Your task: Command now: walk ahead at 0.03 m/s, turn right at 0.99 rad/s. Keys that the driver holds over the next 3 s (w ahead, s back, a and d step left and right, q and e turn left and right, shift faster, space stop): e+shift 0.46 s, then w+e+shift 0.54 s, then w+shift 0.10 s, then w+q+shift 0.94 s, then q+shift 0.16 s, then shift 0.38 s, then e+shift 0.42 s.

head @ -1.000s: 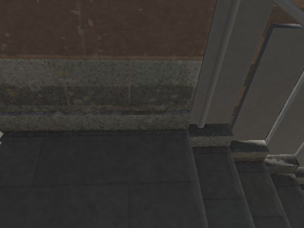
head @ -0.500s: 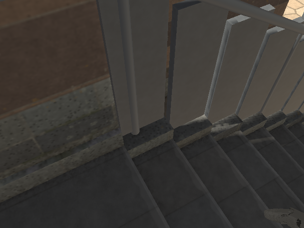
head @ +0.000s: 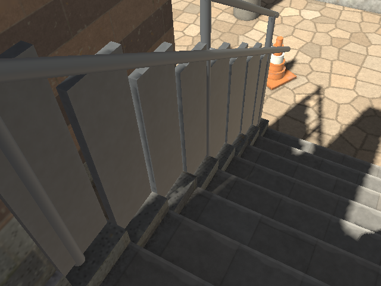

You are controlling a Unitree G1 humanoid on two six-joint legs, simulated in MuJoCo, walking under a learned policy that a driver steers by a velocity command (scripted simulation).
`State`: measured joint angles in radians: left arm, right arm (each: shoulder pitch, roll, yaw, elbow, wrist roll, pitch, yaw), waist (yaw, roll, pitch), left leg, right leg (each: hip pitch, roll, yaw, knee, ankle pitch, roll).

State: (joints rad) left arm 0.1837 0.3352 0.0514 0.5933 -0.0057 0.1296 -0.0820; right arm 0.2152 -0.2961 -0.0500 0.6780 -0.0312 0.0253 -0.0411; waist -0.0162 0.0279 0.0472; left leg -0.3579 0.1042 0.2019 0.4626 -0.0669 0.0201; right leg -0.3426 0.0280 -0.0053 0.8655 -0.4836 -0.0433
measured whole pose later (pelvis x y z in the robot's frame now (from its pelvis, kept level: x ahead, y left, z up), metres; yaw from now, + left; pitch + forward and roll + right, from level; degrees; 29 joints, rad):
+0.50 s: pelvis +0.03 +0.01 +0.01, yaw -28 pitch +5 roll +2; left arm 0.32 0.29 0.02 0.57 0.04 -0.05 -0.07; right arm 0.17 -0.31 -0.02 0.71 -0.03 -0.04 -0.03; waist 0.05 0.01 -0.05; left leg -0.30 -0.06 -0.06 0.49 -0.29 -0.06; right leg -0.29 0.17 0.43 0.51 -0.25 -0.04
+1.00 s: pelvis +0.16 -0.12 -0.06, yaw -55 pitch +1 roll +1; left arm 0.06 0.29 0.09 0.70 0.05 0.02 -0.07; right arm 0.54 -0.28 -0.06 0.94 -0.04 -0.11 -0.05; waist -0.06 -0.02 0.05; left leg 0.15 0.09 0.37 0.64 -0.77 -0.09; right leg -0.78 -0.06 -0.05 0.88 0.29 -0.14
